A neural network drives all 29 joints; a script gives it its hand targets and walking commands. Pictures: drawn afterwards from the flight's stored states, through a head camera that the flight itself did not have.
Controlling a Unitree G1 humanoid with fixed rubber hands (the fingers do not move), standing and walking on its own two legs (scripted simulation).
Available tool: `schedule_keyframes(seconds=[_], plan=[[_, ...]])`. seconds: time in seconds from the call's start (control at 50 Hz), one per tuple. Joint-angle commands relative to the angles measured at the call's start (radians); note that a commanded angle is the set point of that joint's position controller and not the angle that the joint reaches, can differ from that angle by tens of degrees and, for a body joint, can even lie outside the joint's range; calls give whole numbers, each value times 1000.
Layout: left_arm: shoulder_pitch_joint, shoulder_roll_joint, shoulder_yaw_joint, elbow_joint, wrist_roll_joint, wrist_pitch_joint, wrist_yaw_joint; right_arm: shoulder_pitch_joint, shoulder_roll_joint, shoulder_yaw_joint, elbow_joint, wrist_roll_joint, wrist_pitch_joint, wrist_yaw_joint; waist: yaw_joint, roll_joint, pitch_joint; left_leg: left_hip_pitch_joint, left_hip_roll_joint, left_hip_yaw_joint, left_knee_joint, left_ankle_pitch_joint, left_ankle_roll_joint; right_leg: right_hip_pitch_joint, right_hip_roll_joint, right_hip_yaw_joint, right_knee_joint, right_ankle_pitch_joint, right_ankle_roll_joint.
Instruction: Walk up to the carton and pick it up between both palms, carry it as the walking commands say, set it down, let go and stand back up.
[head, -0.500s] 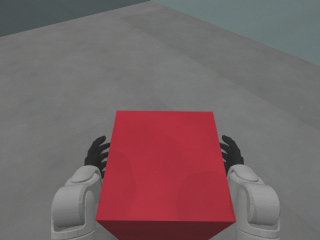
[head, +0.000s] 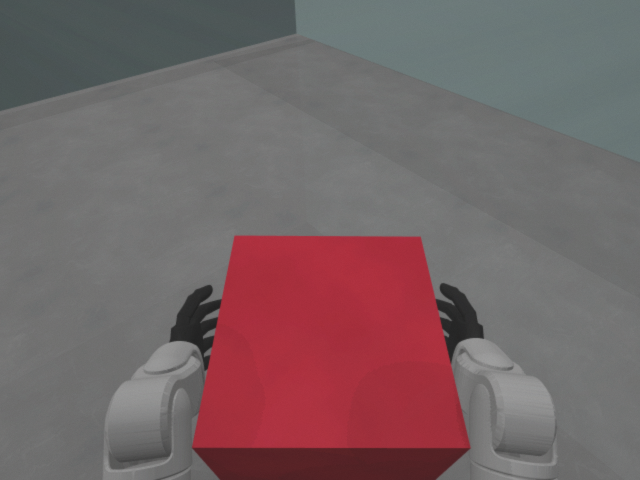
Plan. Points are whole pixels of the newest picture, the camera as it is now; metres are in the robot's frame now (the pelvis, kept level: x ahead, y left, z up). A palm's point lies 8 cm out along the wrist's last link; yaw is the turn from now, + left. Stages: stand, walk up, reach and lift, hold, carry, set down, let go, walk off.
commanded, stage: carry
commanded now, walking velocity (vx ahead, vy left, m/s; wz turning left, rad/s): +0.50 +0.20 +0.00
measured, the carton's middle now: (326, 381) +0.26 +0.00 +0.02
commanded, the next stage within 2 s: none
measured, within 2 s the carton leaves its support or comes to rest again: neither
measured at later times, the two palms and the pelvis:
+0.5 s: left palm (158, 181) +0.61 +0.28 +0.08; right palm (329, 177) +0.60 -0.02 +0.09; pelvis +0.34 +0.14 +0.01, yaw -1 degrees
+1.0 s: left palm (156, 102) +0.91 +0.36 +0.10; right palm (288, 97) +0.93 +0.06 +0.09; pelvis +0.66 +0.20 +0.02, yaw +3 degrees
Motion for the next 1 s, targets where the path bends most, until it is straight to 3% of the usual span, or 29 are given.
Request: schedule_keyframes(seconds=[0.0, 0.02, 0.04, 0.06, 0.08, 0.1, 0.14, 0.22, 0.34, 0.38, 0.4, 0.42, 0.44, 0.46, 0.48, 0.5, 0.54, 0.6, 0.64, 0.74, 0.8, 0.82, 0.84, 0.86, 0.88, 0.9, 0.92, 0.94, 0.98], plan=[[-387, -849, -689, 10, -334, 17, -240, -465, 805, 721, -54, 396, 11, 267, 82, -86, -283, -467, 128, 2, 577, 943, -59, 685, -182, 329, -178, -128, -112], [-389, -861, -681, 34, -327, 8, -239, -469, 832, 733, -46, 402, 16, 267, 54, -365, -287, -732, -32, -105, 875, 148, -107, 795, -484, 830, -297, 30, -254], [-405, -885, -684, 26, -337, 6, -238, -468, 847, 728, -23, 392, 7, 264, 38, -272, -278, -744, 45, -295, 1012, 93, -72, 727, -457, 779, -301, 128, -229], [-417, -896, -683, 29, -334, 1, -243, -479, 863, 723, -9, 401, 0, 266, 41, -188, -253, -740, 97, -317, 997, 158, -67, 652, -428, 638, -294, 200, -199], [-429, -923, -707, 26, -352, -3, -248, -460, 887, 715, 6, 401, -12, 265, 43, -103, -236, -740, 126, -274, 928, 210, -74, 623, -389, 511, -297, 202, -157], [-441, -939, -721, 22, -377, -9, -254, -449, 906, 711, 13, 394, -24, 259, 38, -92, -205, -729, 151, -249, 834, 236, -80, 576, -361, 420, -309, 191, -107], [-469, -932, -736, -14, -413, -16, -261, -426, 914, 697, 17, 378, -41, 246, 33, -131, -170, -653, 148, -183, 628, 228, -90, 501, -315, 280, -344, 203, -52], [-451, -870, -734, -65, -418, -9, -261, -362, 902, 703, 0, 351, -40, 223, 30, -210, -89, -584, 113, -73, 249, 321, -95, 492, -262, 109, -373, 396, -27], [-403, -819, -704, -68, -381, 12, -256, -417, 859, 728, -74, 376, -14, 226, 28, -278, -134, -392, 81, 4, 47, 488, -77, 549, -258, 6, -266, 525, 41], [-404, -808, -705, -63, -367, 21, -250, -398, 842, 718, -47, 381, -4, 233, 4, -213, -240, -142, 32, 50, 40, 345, -60, 467, -196, -31, -23, 448, 68], [-409, -800, -697, -48, -355, 27, -247, -392, 834, 709, -27, 382, 3, 240, -15, -111, -256, -4, 82, -28, 13, 283, -45, 316, -160, -31, 182, 286, 81], [-434, -792, -717, -65, -347, 34, -242, -403, 828, 693, 0, 382, 3, 245, -25, 165, -309, 173, 307, -427, -79, 260, 78, 2, -6, -16, 464, -62, 114], [-427, -809, -713, -56, -341, 33, -243, -428, 834, 702, -19, 401, -1, 250, -17, 257, -329, 264, 404, -593, -122, 341, 123, -209, 11, 96, 660, -390, 81], [-406, -847, -721, -44, -345, 24, -241, -416, 865, 701, -26, 402, -7, 253, -4, 164, -352, 230, 410, -547, -79, 469, 106, -237, -41, 200, 730, -376, 48], [-420, -888, -734, -62, -364, 13, -243, -415, 902, 712, -36, 402, -19, 254, 2, 74, -343, 180, 381, -456, -52, 586, 83, -217, -75, 236, 707, -312, 47], [-451, -907, -746, -85, -377, 2, -241, -433, 916, 718, -51, 414, -28, 256, 8, 33, -315, 115, 360, -373, -66, 604, 59, -191, -107, 247, 649, -237, 56], [-466, -917, -753, -96, -388, -12, -234, -417, 915, 718, -52, 418, -41, 259, 11, 64, -284, 41, 330, -258, -118, 572, 45, -136, -113, 212, 529, -185, 67], [-419, -893, -752, -82, -372, -13, -222, -378, 874, 714, -53, 405, -38, 258, 8, 79, -239, -1, 321, -199, -188, 489, 93, -105, -92, 166, 372, -162, 54], [-390, -873, -744, -64, -363, -6, -222, -367, 851, 719, -54, 398, -31, 259, 8, 68, -192, -5, 302, -148, -194, 515, 106, -99, -79, 134, 258, -123, 51], [-386, -843, -734, -37, -359, 11, -231, -375, 831, 720, -38, 391, -10, 261, -2, 63, -101, -26, 267, -76, -153, 731, 82, -31, -18, 38, 91, -33, 30], [-385, -837, -712, -3, -355, 20, -240, -401, 822, 721, -36, 388, 2, 259, 20, 46, -115, -74, 229, -20, 9, 1000, 38, 150, 44, -10, -19, -19, 3], [-379, -843, -704, 14, -350, 21, -242, -411, 814, 718, -33, 388, 6, 260, 43, 32, -172, -185, 205, 15, 151, 1029, 4, 359, 27, 11, -81, 41, -20], [-362, -840, -696, 26, -341, 20, -241, -437, 804, 715, -42, 392, 9, 264, 74, -35, -240, -373, 164, 12, 382, 926, -34, 582, -88, 189, -150, -42, -62], [-361, -834, -685, 42, -327, 14, -240, -427, 809, 719, -25, 399, 14, 266, 68, -281, -297, -650, 52, -58, 704, 549, -96, 758, -408, 722, -279, -88, -201], [-395, -863, -694, 34, -335, 5, -238, -465, 832, 731, -36, 404, 10, 265, 40, -321, -269, -736, 19, -214, 917, 98, -92, 717, -474, 844, -330, 78, -248], [-424, -879, -696, 16, -342, 2, -239, -474, 852, 722, -20, 410, 1, 264, 36, -220, -250, -733, 98, -297, 982, 105, -75, 644, -454, 710, -314, 127, -216], [-437, -899, -708, 19, -352, -1, -245, -470, 873, 717, -6, 412, -8, 263, 38, -121, -222, -728, 129, -282, 939, 179, -79, 585, -414, 574, -320, 137, -178], [-448, -921, -724, 9, -374, -7, -251, -463, 896, 717, -6, 407, -21, 258, 37, -87, -191, -724, 155, -245, 842, 226, -87, 548, -374, 454, -327, 131, -121], [-455, -921, -728, -4, -409, -11, -260, -430, 905, 702, 12, 388, -35, 246, 33, -139, -156, -646, 155, -180, 617, 229, -99, 484, -311, 280, -349, 175, -47]])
